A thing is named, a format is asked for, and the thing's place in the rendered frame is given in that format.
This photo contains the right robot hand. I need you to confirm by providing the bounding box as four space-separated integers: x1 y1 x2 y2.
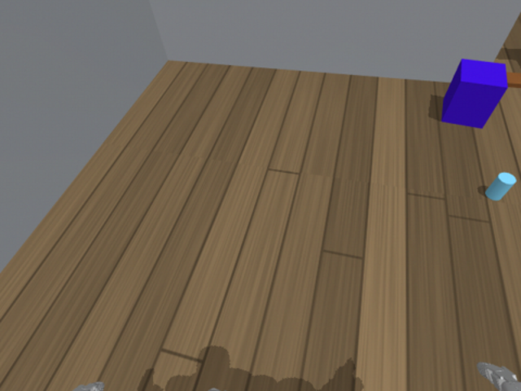
477 362 521 391

